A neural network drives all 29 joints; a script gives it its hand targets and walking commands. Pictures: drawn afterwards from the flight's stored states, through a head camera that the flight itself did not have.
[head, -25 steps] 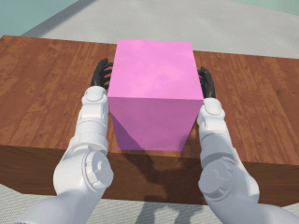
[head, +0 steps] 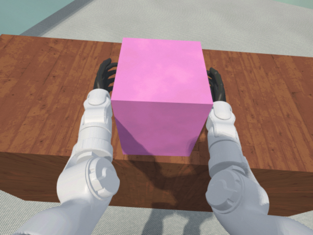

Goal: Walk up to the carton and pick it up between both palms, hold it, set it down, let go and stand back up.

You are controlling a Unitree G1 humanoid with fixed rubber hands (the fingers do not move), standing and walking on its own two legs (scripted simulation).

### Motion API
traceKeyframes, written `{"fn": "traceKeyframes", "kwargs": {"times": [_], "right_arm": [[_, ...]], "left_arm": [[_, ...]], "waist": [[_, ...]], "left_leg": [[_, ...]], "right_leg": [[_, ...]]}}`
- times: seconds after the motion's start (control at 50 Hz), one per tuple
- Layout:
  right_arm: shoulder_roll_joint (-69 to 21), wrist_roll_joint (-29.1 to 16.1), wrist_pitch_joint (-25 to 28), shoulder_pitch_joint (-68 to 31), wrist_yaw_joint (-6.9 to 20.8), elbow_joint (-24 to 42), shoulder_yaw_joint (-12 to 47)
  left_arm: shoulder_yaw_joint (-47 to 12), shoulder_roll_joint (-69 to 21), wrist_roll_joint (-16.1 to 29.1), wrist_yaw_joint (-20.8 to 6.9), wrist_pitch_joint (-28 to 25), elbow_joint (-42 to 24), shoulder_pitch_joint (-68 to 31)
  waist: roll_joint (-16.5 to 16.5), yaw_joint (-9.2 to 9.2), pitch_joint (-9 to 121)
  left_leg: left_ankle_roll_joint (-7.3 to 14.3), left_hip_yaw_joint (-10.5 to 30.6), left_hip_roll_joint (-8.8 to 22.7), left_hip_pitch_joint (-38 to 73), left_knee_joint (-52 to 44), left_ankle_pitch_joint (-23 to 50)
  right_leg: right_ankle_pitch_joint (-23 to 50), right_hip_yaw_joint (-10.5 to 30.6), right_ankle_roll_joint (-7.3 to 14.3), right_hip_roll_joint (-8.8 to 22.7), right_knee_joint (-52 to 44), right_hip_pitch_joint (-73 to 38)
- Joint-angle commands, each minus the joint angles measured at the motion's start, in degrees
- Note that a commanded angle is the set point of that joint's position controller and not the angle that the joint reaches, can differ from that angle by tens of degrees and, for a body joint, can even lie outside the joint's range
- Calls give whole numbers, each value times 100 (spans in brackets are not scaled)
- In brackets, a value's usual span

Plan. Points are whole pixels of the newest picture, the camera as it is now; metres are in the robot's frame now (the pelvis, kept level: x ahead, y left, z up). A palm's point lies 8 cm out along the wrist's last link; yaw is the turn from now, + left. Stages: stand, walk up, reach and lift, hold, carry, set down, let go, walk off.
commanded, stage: set down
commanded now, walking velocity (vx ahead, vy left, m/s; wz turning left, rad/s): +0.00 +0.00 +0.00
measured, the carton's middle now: (158, 101) +0.44 +0.04 +0.06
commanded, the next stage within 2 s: none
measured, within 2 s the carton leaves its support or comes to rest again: neither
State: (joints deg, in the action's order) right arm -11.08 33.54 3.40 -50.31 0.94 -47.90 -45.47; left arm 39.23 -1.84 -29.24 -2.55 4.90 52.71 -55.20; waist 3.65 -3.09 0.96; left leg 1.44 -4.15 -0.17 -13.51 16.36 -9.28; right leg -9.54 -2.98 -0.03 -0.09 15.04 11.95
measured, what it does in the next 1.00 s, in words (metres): stands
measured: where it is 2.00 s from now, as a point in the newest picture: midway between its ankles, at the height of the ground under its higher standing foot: outside the picture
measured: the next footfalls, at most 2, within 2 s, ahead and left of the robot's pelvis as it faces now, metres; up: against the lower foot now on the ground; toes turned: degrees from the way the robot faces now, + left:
none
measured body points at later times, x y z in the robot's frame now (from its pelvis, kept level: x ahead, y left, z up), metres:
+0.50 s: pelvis +0.00 +0.00 +0.00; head +0.05 +0.03 +0.45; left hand +0.44 +0.19 +0.10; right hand +0.44 -0.11 +0.10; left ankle -0.02 +0.10 -0.75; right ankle -0.03 -0.11 -0.75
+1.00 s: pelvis -0.01 +0.00 -0.01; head +0.05 +0.04 +0.43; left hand +0.47 +0.21 +0.10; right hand +0.46 -0.11 +0.10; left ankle -0.02 +0.10 -0.75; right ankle -0.03 -0.11 -0.75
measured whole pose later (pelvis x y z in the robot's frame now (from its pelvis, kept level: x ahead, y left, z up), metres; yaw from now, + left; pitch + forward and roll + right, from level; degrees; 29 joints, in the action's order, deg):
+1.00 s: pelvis -0.01 +0.00 -0.01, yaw -1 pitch +17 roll -2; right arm 3.2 2.6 0.5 -60.7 -5.8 -71.8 -16.8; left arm 11.3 14.6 -0.1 5.4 -3.9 81.0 -66.2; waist 3.9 -0.8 11.4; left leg 1.0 -4.5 1.8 -30.3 25.0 -11.6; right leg -9.4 -2.8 0.8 -1.6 19.5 27.0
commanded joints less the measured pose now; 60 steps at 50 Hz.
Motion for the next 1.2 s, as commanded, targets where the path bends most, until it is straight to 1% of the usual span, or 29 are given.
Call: {"fn": "traceKeyframes", "kwargs": {"times": [0.0,0.12,0.18,0.2,0.26,0.32,0.4,0.46,0.48,0.54,0.56,0.6,0.62,0.64,0.66,0.7,0.76,0.8,0.82,0.86,0.88,0.9,0.94,0.98,1.0,1.06,1.1,1.14,1.18], "right_arm": [[-2129,82,243,-2900,534,-156,1332],[-2081,137,177,-2774,536,-136,1248],[-2092,155,180,-2758,541,-37,1260],[-2093,169,202,-2737,535,-44,1247],[-2086,209,191,-2671,521,-79,1196],[-2053,176,109,-2554,502,-86,1224],[-1996,142,85,-2611,495,2,1273],[-1709,140,74,-2567,457,16,1157],[-1622,117,47,-2529,439,-12,1140],[-966,-10,9,-2366,327,-46,1039],[-644,-109,-32,-2293,252,-61,998],[251,-470,-40,-2231,36,-86,1087],[577,-767,-59,-2362,-94,-105,1296],[766,-1074,-66,-2523,-212,-211,1542],[833,-1334,-126,-2648,-300,-414,1776],[956,-1716,-156,-2949,-436,-526,2102],[1312,-2223,-154,-3219,-542,-797,2404],[1586,-2518,-131,-3361,-607,-1005,2553],[1725,-2652,-123,-3386,-637,-1182,2616],[1972,-2943,-91,-3419,-678,-1415,2818],[2142,-3107,-81,-3440,-696,-1479,2926],[2218,-3252,-82,-3441,-707,-1643,3034],[2463,-3528,-19,-3514,-723,-1790,3193],[2703,-3715,46,-3628,-722,-1917,3260],[2783,-3820,71,-3781,-717,-1838,3345],[3058,-4103,86,-4044,-698,-1905,3547],[3153,-4266,15,-4152,-680,-2097,3688],[3273,-4448,-23,-4315,-655,-2175,3835],[3266,-4632,-95,-4330,-627,-2399,4044]], "left_arm": [[-842,-1908,-56,-428,-225,8,-2676],[-785,-1927,-117,-464,-182,27,-2568],[-760,-1899,-129,-462,-234,17,-2566],[-827,-1931,-105,-451,-251,-39,-2585],[-753,-1878,-169,-457,-267,-20,-2550],[-724,-1815,-171,-494,-239,4,-2452],[-674,-1693,-145,-486,-269,-36,-2502],[-719,-1512,-67,-418,-287,-60,-2495],[-666,-1385,-50,-396,-299,-31,-2493],[-592,-729,9,-213,-355,-70,-2477],[-511,-317,68,-130,-378,-22,-2447],[-691,549,382,158,-491,3,-2437],[-936,966,691,328,-571,84,-2547],[-1314,1115,1019,493,-620,206,-2665],[-1522,1258,1284,611,-654,369,-2824],[-1865,1556,1753,750,-774,680,-3149],[-2246,1897,2252,839,-947,1229,-3399],[-2463,2105,2540,859,-1030,1585,-3552],[-2602,2165,2664,856,-1054,1761,-3611],[-2779,2280,2848,840,-1092,2015,-3674],[-2793,2398,2926,831,-1094,2106,-3647],[-2893,2419,3014,809,-1088,2239,-3636],[-3084,2467,3197,780,-1098,2272,-3634],[-3356,2457,3433,759,-1105,2200,-3757],[-3437,2512,3569,750,-1120,2187,-3854],[-3769,2564,3944,728,-1140,2120,-4043],[-3976,2575,4142,652,-1116,2159,-4132],[-4136,2609,4345,589,-1093,2134,-4175],[-4299,2585,4482,511,-1057,2363,-4116]], "waist": [[-290,-58,2542],[-312,-21,2428],[-324,-61,2491],[-368,0,2558],[-346,-27,2472],[-308,13,2223],[-294,-37,2310],[-352,12,2424],[-323,-21,2418],[-379,0,2463],[-358,-36,2366],[-366,10,2527],[-381,1,2692],[-440,72,2832],[-396,65,2831],[-325,54,3249],[-500,-2,4058],[-583,-11,4455],[-671,17,4506],[-865,-27,4587],[-851,-75,4594],[-847,-43,4390],[-966,-34,4374],[-1032,65,4338],[-983,28,4437],[-959,139,4637],[-843,279,4559],[-750,339,4532],[-688,406,4260]], "left_leg": [[-162,-478,47,1044,260,2901],[-153,-478,48,1129,243,2869],[-132,-493,24,1071,260,2812],[-162,-477,47,1113,295,2947],[-169,-475,38,1185,338,3036],[-133,-477,19,1032,255,2822],[-111,-488,5,1021,275,2885],[-180,-471,34,1198,338,2996],[-160,-478,27,1204,345,2969],[-183,-484,13,1168,394,3041],[-155,-486,-4,1037,393,2954],[-184,-438,17,894,424,2976],[-169,-416,10,707,455,2811],[-197,-357,46,599,502,2772],[-157,-327,52,396,512,2494],[-116,-313,47,-115,533,2037],[-231,-219,90,-291,711,2133],[-315,-145,108,-171,882,2358],[-371,-88,131,-84,969,2545],[-494,-8,174,152,1150,3000],[-518,2,176,246,1216,3107],[-543,38,191,274,1261,3238],[-643,111,228,467,1387,3587],[-755,205,286,707,1494,3821],[-748,195,276,708,1517,3721],[-810,239,290,776,1628,3877],[-774,275,263,604,1599,3704],[-728,321,258,556,1550,3568],[-668,360,237,331,1465,3234]], "right_leg": [[1339,-410,-441,-48,165,-1092],[1145,-419,-422,-73,100,-954],[1142,-416,-407,-60,100,-926],[1228,-412,-409,-65,128,-876],[1130,-413,-416,-69,90,-806],[1187,-370,-447,-40,116,-916],[1206,-357,-445,-60,124,-898],[1002,-365,-428,-98,104,-704],[955,-353,-408,-104,78,-697],[1040,-296,-407,-113,125,-670],[1065,-250,-411,-101,145,-725],[1241,-186,-400,-140,220,-715],[1238,-134,-363,-148,228,-668],[1338,-118,-310,-174,256,-558],[1271,-65,-269,-161,248,-496],[1467,36,-241,-111,376,-592],[1862,79,-184,-99,652,-595],[1848,57,-131,-122,715,-393],[1880,25,-84,-139,742,-268],[1883,-12,-27,-173,753,23],[1859,-24,-13,-193,732,114],[1908,-42,-7,-206,735,220],[1959,-90,11,-242,744,437],[1788,-157,55,-306,714,773],[1681,-168,73,-314,673,868],[1920,-235,76,-367,754,961],[2164,-211,69,-334,789,798],[2321,-208,45,-311,824,783],[2337,-174,31,-267,832,666]]}}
